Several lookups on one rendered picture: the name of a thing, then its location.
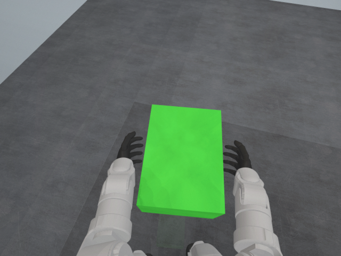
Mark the right robot thigh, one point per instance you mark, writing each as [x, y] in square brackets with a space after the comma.
[203, 249]

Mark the left robot forearm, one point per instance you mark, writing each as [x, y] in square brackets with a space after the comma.
[112, 220]

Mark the robot left hand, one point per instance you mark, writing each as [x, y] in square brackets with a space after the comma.
[126, 147]

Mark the left robot upper arm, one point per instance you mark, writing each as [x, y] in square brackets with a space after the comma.
[111, 248]

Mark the right robot forearm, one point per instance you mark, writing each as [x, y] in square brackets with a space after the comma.
[254, 231]

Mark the robot right hand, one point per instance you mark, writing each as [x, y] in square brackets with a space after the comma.
[242, 158]

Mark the robot right shin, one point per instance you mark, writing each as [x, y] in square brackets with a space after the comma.
[198, 242]

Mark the carton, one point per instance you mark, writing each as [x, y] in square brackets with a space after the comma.
[182, 172]

